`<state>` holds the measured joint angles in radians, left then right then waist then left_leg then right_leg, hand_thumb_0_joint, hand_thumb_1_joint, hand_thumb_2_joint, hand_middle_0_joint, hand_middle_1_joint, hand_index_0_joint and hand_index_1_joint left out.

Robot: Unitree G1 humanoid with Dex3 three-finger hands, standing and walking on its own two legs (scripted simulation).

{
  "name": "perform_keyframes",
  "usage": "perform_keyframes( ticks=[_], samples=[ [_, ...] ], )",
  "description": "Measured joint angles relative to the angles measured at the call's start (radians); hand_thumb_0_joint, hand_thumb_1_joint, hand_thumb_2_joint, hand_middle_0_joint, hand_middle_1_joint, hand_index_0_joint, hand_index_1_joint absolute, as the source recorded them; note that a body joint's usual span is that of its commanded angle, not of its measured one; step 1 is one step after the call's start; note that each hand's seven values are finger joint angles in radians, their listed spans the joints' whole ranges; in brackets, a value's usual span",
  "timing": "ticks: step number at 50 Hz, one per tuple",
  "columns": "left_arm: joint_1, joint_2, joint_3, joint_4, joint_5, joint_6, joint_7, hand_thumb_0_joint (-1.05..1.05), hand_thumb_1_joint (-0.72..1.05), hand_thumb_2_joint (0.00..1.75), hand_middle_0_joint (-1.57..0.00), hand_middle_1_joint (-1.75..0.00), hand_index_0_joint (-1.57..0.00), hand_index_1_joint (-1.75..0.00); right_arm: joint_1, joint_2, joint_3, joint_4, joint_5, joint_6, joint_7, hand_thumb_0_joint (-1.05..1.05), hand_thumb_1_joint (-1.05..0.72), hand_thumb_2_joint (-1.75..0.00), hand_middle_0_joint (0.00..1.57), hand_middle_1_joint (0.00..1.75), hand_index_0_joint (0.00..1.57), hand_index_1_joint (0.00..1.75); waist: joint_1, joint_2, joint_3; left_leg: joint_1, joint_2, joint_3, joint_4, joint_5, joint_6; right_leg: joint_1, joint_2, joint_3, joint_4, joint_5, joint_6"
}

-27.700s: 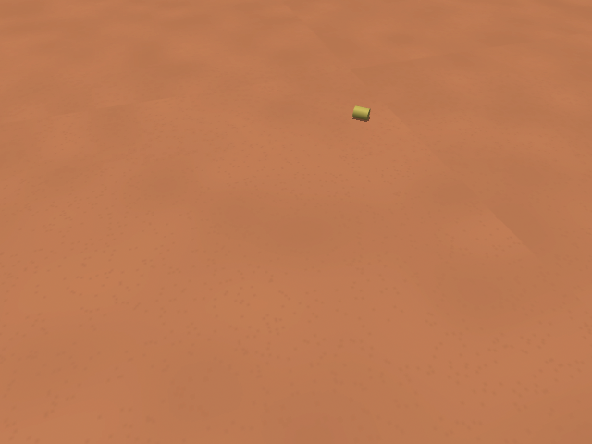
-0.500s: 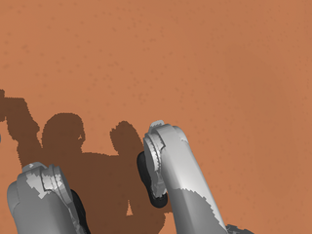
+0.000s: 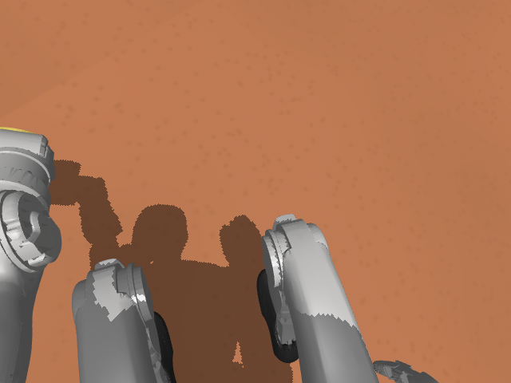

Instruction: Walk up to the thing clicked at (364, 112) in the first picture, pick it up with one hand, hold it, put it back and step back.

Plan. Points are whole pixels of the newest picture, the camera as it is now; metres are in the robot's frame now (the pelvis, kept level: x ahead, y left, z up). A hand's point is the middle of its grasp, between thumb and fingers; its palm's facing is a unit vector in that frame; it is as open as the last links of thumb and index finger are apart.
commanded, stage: lift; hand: left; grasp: from above
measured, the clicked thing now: (14, 165) +0.49 +0.27 -0.14
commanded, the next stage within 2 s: hold in 1.44 s
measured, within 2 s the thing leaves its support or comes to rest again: neither
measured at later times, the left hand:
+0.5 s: hand out of the picture +0.42 +0.25 +0.05, palm faces -0.04 -0.47 -0.88, open 10.3 cm
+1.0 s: hand out of the picture +0.38 +0.23 +0.21, palm faces -0.06 -0.47 -0.88, open 10.2 cm
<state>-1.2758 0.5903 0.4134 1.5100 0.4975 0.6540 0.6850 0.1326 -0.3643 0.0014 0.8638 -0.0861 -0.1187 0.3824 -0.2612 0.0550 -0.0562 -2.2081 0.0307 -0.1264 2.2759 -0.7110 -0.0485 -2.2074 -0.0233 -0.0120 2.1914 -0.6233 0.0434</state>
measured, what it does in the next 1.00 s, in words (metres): rises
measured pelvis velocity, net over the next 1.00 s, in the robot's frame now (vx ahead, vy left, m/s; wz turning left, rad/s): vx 0.03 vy -0.03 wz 0.04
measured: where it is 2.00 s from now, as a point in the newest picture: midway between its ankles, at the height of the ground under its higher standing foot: (224, 355)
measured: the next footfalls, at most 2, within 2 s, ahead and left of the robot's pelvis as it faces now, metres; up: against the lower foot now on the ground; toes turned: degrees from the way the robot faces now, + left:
none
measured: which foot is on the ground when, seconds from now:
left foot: down 0.00-1.00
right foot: down 0.00-1.00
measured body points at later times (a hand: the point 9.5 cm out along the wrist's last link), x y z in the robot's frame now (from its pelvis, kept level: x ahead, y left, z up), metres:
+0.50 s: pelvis +0.01 -0.01 +0.12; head +0.17 -0.01 +0.55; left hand +0.42 +0.27 +0.10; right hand +0.09 -0.30 -0.01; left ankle +0.07 +0.14 -0.34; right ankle +0.11 -0.13 -0.34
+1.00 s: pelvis +0.03 -0.03 +0.27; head +0.12 -0.03 +0.71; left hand +0.38 +0.25 +0.27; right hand +0.13 -0.29 +0.14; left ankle +0.07 +0.14 -0.34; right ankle +0.10 -0.13 -0.34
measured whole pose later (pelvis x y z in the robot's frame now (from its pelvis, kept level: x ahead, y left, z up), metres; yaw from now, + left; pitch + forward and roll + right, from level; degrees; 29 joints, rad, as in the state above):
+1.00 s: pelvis +0.03 -0.03 +0.27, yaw +2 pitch +21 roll +0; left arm -0.83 0.25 0.19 1.25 0.40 0.87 0.61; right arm 0.17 -0.28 -0.04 0.91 0.00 -0.19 0.10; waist -0.11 0.05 -0.20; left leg -1.14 0.09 -0.04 1.32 -0.54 -0.07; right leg -1.18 0.00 -0.02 1.30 -0.49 -0.01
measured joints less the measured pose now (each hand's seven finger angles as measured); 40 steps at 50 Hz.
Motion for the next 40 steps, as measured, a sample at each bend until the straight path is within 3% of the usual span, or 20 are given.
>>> perform_keyframes(
  ticks=[9, 23, 26, 32, 40],
  samples=[
    [0.100, -0.113, -0.027, -0.100, -0.031, 0.049, -0.036, 0.01, -0.11, 0.73, -0.67, -0.70, -0.65, -0.67, 0.014, 0.026, -0.018, -0.033, 0.044, 0.026, -0.083, 0.01, -0.89, -0.89, 0.19, 0.30, 0.20, 0.29, 0.056, 0.013, -0.089, 0.108, 0.010, 0.042, -0.109, 0.000, 0.000, 0.083, -0.002, 0.027, -0.076, -0.010, -0.009],
    [0.266, -0.226, -0.144, -0.221, -0.011, 0.128, -0.106, 0.01, -0.10, 0.77, -0.62, -0.77, -0.59, -0.74, 0.047, 0.041, -0.030, -0.034, 0.085, -0.007, -0.219, 0.01, -0.89, -0.89, 0.19, 0.30, 0.20, 0.29, 0.104, -0.005, -0.185, 0.391, 0.030, 0.056, -0.353, 0.022, -0.014, 0.357, 0.000, 0.010, -0.300, 0.000, -0.034],
    [0.314, -0.248, -0.163, -0.250, -0.013, 0.142, -0.109, 0.01, -0.09, 0.78, -0.60, -0.79, -0.58, -0.75, 0.051, 0.043, -0.033, -0.029, 0.091, -0.015, -0.241, 0.01, -0.89, -0.89, 0.20, 0.30, 0.20, 0.29, 0.110, -0.006, -0.193, 0.467, 0.036, 0.057, -0.421, 0.034, -0.017, 0.434, 0.003, 0.004, -0.368, 0.011, -0.039],
    [0.396, -0.285, -0.183, -0.302, -0.054, 0.168, -0.115, 0.01, -0.08, 0.77, -0.59, -0.80, -0.57, -0.76, 0.043, 0.051, -0.036, -0.010, 0.101, -0.034, -0.274, 0.01, -0.89, -0.89, 0.20, 0.30, 0.20, 0.29, 0.126, -0.014, -0.185, 0.646, 0.050, 0.065, -0.580, 0.070, -0.023, 0.611, 0.012, -0.004, -0.521, 0.043, -0.048],
    [0.422, -0.307, -0.218, -0.274, -0.054, 0.188, -0.088, 0.01, -0.07, 0.74, -0.60, -0.77, -0.58, -0.73, 0.034, 0.063, -0.038, 0.027, 0.103, -0.060, -0.286, 0.01, -0.89, -0.89, 0.20, 0.30, 0.20, 0.29, 0.139, -0.022, -0.175, 0.867, 0.062, 0.077, -0.775, 0.121, -0.027, 0.829, 0.021, -0.010, -0.709, 0.087, -0.057]
  ],
)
